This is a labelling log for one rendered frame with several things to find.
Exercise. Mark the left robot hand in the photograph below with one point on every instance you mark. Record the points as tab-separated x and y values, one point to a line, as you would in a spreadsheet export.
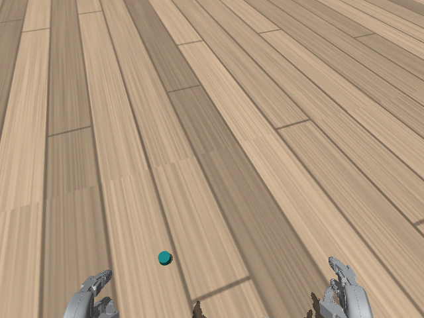
81	304

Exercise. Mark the right robot hand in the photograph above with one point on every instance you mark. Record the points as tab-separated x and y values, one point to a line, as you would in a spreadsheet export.
352	297

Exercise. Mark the tin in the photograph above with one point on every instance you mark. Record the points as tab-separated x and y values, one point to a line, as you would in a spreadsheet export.
164	258

